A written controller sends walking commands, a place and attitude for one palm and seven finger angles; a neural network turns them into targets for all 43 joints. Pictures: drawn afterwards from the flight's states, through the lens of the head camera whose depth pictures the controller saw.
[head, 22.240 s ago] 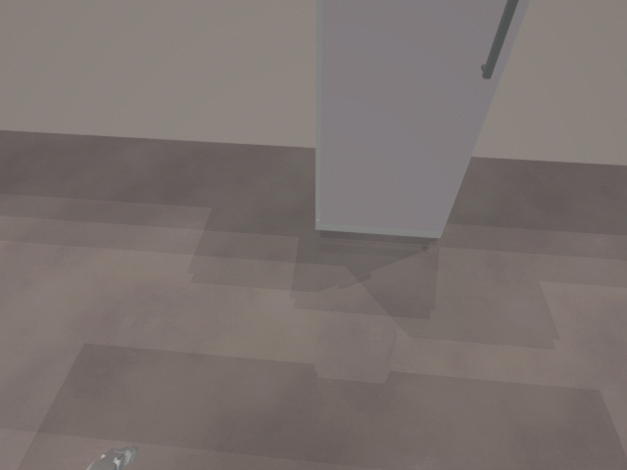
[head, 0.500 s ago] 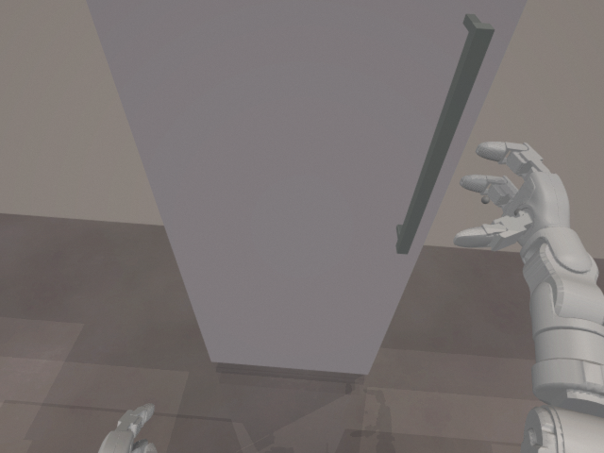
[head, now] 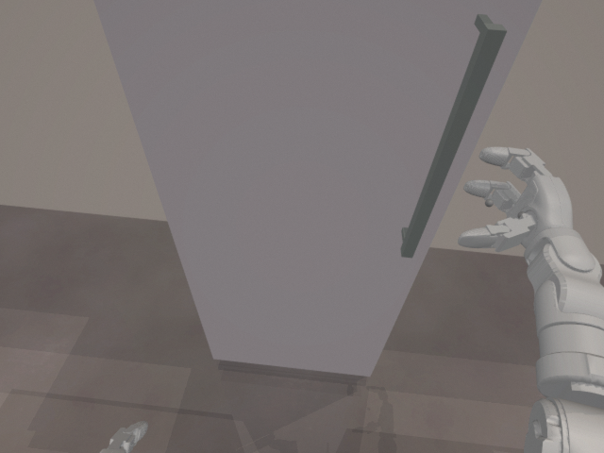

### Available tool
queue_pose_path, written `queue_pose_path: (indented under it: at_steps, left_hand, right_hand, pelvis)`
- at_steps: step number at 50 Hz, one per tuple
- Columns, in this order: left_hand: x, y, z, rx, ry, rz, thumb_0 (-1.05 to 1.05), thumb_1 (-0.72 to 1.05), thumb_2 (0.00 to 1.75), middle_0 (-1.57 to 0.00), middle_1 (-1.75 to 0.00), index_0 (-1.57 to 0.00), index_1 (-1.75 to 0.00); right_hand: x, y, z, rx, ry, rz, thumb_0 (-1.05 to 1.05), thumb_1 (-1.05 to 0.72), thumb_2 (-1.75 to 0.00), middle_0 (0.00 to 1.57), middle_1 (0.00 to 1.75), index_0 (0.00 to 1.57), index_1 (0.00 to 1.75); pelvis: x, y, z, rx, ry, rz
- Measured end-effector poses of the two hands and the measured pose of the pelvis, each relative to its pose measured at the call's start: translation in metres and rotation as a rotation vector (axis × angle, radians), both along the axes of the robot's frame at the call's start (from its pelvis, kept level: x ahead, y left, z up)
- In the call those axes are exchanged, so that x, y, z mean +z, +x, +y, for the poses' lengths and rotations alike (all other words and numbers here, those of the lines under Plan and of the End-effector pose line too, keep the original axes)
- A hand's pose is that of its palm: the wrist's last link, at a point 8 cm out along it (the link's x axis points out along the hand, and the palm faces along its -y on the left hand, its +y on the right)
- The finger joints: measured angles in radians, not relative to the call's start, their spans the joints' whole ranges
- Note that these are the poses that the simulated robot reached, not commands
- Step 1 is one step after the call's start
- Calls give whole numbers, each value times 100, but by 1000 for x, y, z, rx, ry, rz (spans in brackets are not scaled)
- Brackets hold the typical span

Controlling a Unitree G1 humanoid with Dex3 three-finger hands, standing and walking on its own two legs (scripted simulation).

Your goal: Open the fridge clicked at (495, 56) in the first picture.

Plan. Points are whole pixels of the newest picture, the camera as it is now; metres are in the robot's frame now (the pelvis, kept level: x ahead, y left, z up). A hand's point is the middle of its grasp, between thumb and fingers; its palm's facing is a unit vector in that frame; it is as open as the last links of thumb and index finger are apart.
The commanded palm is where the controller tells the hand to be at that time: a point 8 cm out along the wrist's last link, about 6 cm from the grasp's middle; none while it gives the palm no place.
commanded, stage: move the hooked fingers beside the handle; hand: right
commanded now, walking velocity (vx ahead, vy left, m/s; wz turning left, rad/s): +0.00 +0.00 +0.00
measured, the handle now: (436, 161) +0.47 -0.14 +0.17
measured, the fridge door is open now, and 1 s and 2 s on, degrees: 0 0 0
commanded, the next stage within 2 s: feel for the door with the fingertips in 1.92 s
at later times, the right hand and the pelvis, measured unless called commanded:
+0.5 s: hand (484, 200) +0.41 -0.20 +0.16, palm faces +0.07 +1.00 +0.02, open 14.0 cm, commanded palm +0.38 -0.24 +0.17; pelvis +0.00 +0.01 +0.00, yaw -1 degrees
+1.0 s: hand (495, 194) +0.40 -0.20 +0.18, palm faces +0.07 +1.00 +0.00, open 14.0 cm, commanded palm +0.37 -0.25 +0.17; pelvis +0.00 +0.01 +0.00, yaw -1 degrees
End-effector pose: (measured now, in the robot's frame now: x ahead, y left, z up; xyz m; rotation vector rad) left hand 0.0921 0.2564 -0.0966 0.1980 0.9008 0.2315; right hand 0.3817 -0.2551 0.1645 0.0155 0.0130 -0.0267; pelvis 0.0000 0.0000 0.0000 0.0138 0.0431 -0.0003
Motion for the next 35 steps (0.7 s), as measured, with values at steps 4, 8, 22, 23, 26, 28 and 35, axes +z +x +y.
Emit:
queue_pose_path:
  at_steps: [4,8,22,23,26,28,35]
  left_hand:
    - [3,11,-5,-16,-5,-27,2,90,90,-20,-30,-20,-30]
    - [8,23,-11,-30,-6,-57,2,90,90,-20,-30,-20,-30]
    - [7,34,-9,-52,-6,-53,1,90,90,-20,-30,-20,-30]
    - [7,33,-8,-51,-3,-50,2,90,90,-20,-30,-20,-30]
    - [7,30,-5,-44,4,-41,2,90,90,-20,-30,-20,-30]
    - [7,27,-4,-37,5,-36,2,90,90,-20,-30,-20,-30]
    - [3,22,0,-11,-9,-26,2,90,90,-20,-30,-20,-30]
  right_hand:
    - [-5,-3,7,-11,5,-10,-1,50,-30,30,120,30,120]
    - [2,-3,4,-44,3,-48,-1,50,-30,31,120,31,120]
    - [-2,2,5,-21,12,22,-1,50,-30,30,120,30,120]
    - [-3,2,5,-27,11,19,-1,50,-30,30,120,30,120]
    - [-1,5,4,-46,-2,-6,-1,50,-30,31,120,30,120]
    - [4,6,3,-51,-14,-30,-1,50,-30,31,120,30,120]
    - [14,4,2,-25,-10,-31,-1,50,-30,30,120,30,120]
  pelvis:
    - [0,0,-1,2,-2,-4]
    - [1,0,1,4,-2,-9]
    - [1,2,3,-12,-1,-1]
    - [1,2,4,-12,-2,-1]
    - [0,3,6,-8,-1,-1]
    - [1,3,6,-6,-1,-1]
    - [1,8,6,1,-3,-4]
